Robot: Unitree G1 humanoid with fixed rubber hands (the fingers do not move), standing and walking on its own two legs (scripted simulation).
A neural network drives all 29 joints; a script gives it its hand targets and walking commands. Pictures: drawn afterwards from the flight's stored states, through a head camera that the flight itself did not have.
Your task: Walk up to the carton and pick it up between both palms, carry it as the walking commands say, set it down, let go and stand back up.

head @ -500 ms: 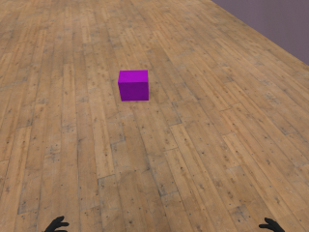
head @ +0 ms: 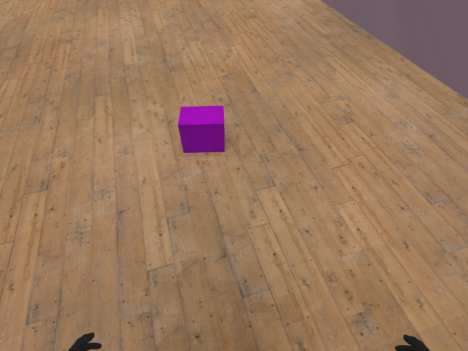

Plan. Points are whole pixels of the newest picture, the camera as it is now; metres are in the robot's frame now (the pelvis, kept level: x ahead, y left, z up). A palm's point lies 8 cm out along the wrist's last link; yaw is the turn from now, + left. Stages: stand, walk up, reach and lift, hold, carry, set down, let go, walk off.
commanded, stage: walk up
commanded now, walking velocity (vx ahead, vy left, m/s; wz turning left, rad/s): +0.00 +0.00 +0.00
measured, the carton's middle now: (203, 129) +1.44 +0.24 -0.67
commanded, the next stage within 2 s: none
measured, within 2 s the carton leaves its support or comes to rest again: neither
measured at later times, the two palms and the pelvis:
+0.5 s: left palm out of the picture +0.00 +0.34 -0.15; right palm (345, 315) +0.21 -0.19 -0.12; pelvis +0.07 +0.06 -0.02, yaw +6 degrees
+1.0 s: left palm (131, 209) +0.47 +0.30 -0.14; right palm (344, 292) +0.27 -0.22 -0.17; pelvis +0.32 +0.04 -0.04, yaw +6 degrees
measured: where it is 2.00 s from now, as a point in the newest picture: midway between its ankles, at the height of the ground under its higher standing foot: (215, 233)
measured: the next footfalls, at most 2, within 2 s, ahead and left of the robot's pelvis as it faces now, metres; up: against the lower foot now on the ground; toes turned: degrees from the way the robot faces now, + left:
left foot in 0.50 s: +0.11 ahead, +0.19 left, +0.00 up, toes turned +11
right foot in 0.94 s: +0.47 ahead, -0.06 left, +0.00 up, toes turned -2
